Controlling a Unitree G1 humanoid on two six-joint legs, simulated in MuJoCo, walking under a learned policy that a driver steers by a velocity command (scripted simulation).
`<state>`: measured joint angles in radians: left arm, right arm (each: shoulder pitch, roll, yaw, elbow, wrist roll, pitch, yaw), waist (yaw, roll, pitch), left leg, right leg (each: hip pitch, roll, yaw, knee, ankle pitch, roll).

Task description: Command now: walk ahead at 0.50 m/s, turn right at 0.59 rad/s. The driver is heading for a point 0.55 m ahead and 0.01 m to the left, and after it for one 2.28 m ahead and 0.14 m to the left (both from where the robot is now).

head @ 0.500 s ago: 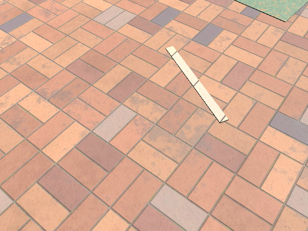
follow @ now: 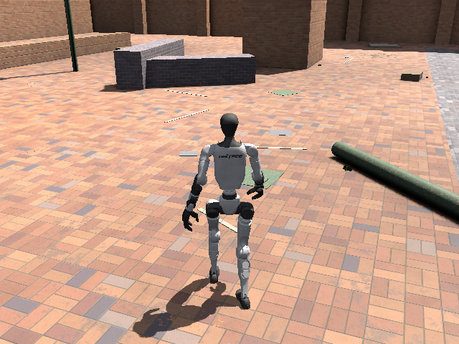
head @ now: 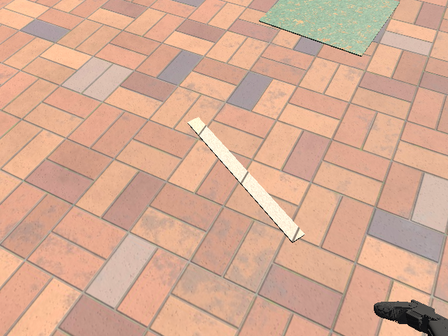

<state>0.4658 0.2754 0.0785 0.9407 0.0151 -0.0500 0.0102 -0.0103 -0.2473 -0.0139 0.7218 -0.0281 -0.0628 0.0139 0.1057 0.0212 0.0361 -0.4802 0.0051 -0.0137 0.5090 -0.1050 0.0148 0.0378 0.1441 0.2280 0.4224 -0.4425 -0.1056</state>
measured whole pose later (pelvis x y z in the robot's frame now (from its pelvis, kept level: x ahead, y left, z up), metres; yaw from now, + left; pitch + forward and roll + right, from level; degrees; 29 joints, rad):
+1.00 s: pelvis +0.50 -0.06 +0.00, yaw +2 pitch +1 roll -1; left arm 0.40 0.22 0.03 0.98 0.03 -0.09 0.02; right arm 0.08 -0.23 -0.03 0.79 -0.04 -0.01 0.06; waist 0.05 0.02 0.05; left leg -0.55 0.02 0.11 0.63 -0.12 0.11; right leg 0.13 0.03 -0.24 0.25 -0.40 -0.02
